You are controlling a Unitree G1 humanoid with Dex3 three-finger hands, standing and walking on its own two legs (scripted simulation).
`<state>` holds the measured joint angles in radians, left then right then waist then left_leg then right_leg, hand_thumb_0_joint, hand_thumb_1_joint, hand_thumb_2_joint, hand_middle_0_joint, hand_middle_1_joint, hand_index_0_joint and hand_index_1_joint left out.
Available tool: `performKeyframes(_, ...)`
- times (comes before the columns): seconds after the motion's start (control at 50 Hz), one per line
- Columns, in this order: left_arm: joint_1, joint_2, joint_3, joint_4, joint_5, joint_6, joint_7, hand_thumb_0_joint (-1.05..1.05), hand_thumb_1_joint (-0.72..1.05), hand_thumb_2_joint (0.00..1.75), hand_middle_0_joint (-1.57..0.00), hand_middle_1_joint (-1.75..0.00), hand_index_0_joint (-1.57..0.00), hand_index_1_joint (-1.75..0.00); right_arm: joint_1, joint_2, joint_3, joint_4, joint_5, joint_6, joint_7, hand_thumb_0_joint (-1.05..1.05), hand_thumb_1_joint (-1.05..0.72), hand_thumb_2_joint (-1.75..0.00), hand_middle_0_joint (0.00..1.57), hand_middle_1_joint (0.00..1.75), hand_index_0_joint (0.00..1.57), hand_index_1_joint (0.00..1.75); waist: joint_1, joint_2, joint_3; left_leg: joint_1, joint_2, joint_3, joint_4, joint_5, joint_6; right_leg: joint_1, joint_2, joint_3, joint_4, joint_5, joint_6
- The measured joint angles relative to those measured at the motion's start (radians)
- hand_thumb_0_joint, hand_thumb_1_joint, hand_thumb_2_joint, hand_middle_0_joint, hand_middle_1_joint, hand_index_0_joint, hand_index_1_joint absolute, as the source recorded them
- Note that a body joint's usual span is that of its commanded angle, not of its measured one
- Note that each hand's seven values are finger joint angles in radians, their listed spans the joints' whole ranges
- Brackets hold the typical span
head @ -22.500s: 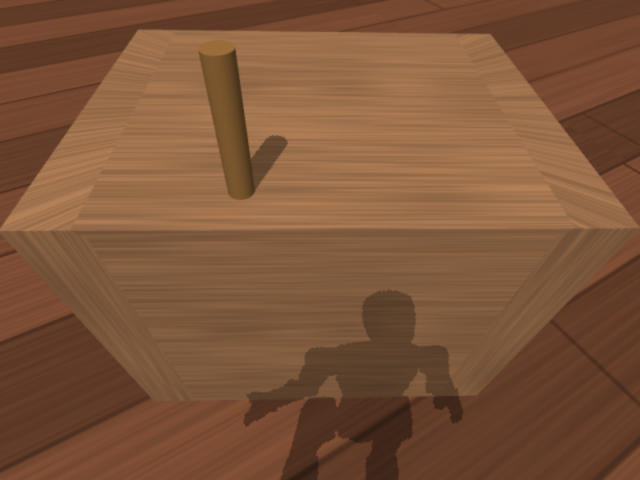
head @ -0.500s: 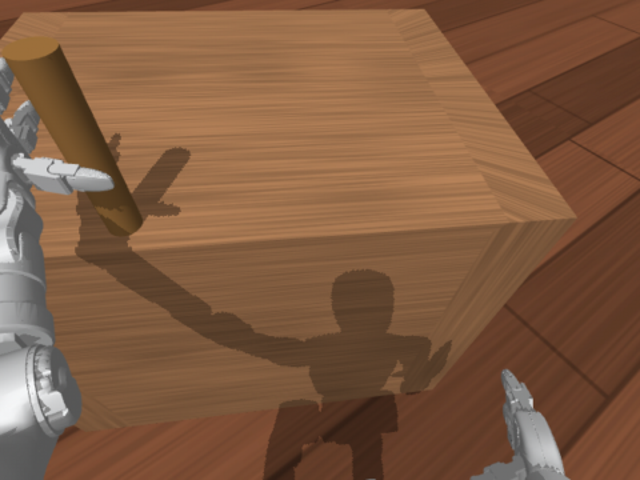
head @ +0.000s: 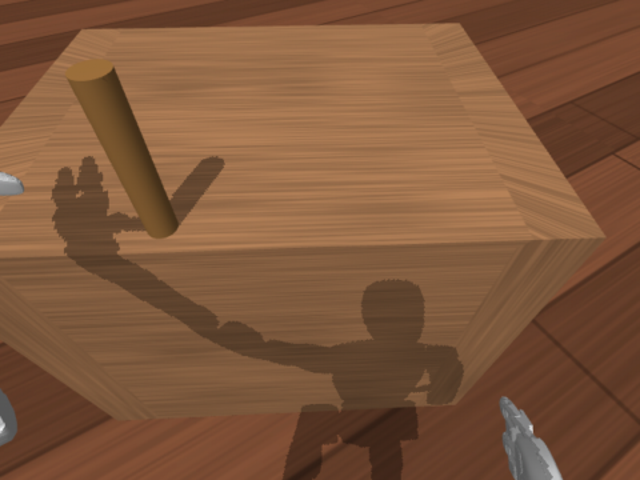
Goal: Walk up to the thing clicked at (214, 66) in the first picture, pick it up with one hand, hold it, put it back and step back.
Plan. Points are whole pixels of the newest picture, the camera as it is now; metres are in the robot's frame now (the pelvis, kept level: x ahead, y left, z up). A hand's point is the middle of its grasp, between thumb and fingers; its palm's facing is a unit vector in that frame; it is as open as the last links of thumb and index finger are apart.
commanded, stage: sink last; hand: left
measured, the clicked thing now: (133, 163) +0.46 +0.22 +0.16
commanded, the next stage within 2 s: home in 0.86 s
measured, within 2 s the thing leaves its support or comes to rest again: neither
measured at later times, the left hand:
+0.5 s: hand out of the picture +0.20 +0.25 +0.23, palm faces +0.47 -0.77 -0.44, open 17.5 cm
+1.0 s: hand out of the picture +0.17 +0.28 +0.22, palm faces +0.54 -0.71 -0.46, open 17.5 cm
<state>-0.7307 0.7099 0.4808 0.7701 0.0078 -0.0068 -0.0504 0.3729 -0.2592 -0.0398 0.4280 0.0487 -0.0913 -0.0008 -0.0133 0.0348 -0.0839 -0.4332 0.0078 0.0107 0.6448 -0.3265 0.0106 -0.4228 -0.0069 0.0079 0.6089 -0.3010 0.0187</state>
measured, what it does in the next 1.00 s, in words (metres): stands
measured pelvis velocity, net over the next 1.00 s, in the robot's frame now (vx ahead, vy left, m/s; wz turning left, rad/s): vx -0.02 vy -0.02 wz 0.03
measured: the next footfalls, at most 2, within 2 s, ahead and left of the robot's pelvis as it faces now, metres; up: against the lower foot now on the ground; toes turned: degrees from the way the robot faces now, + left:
none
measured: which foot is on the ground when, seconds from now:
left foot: down 0.00-1.00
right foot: down 0.00-1.00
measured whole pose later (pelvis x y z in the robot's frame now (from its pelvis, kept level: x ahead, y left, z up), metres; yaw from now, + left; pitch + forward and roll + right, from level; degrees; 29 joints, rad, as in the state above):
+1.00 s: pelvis -0.02 -0.02 +0.01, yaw +2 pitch -3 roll +1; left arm 0.34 0.42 0.52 -0.22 -0.08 -0.35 0.02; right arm 0.34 -0.24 -0.17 0.50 0.04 -0.14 -0.05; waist 0.06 0.05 0.03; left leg -0.18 0.00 -0.02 0.47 -0.24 -0.01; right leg -0.19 -0.02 -0.02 0.51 -0.26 0.00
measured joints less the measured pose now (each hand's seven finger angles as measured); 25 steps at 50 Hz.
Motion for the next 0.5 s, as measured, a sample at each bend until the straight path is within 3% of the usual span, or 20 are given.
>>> performKeyframes(0.12,0.231,-0.073,-0.011,-0.275,-0.027,-0.050,0.039,-0.01,-0.55,0.06,-0.06,-0.04,-0.04,-0.05,-0.032,0.009,-0.023,0.063,0.002,-0.017,-0.001,-0.01,0.55,-0.06,0.05,0.05,0.05,0.05,0.033,0.019,0.001,0.050,-0.001,-0.004,-0.020,0.000,0.002,0.058,-0.001,-0.005,-0.033,0.005,0.001)
performKeyframes(0.34,0.812,-0.267,-0.039,-0.962,-0.084,-0.140,0.059,-0.01,-0.54,0.03,-0.06,-0.04,-0.06,-0.04,-0.047,0.025,-0.080,0.086,0.004,-0.004,-0.016,-0.01,0.52,-0.06,0.05,0.05,0.06,0.05,0.068,0.041,0.037,0.151,-0.008,-0.004,-0.056,0.002,0.002,0.151,-0.008,-0.005,-0.051,-0.004,0.002)
performKeyframes(0.5,1.075,-0.317,-0.040,-1.196,-0.095,-0.220,0.073,-0.01,-0.54,0.02,-0.06,-0.05,-0.07,-0.04,-0.042,0.024,-0.113,0.073,-0.008,0.002,-0.035,-0.01,0.52,-0.06,0.05,0.05,0.05,0.05,0.086,0.039,0.070,0.194,-0.011,-0.018,-0.078,0.016,-0.006,0.190,-0.011,-0.019,-0.051,-0.006,-0.006)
